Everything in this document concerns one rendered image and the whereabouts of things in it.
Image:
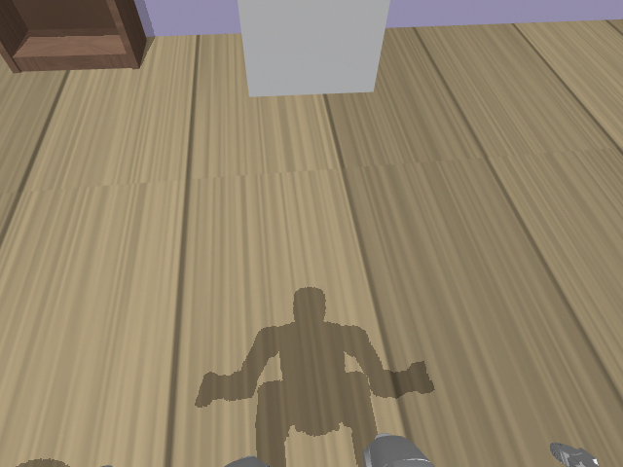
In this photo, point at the right robot hand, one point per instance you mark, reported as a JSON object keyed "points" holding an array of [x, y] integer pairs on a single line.
{"points": [[572, 457]]}

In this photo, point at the bookshelf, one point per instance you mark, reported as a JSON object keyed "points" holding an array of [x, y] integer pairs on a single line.
{"points": [[50, 35]]}

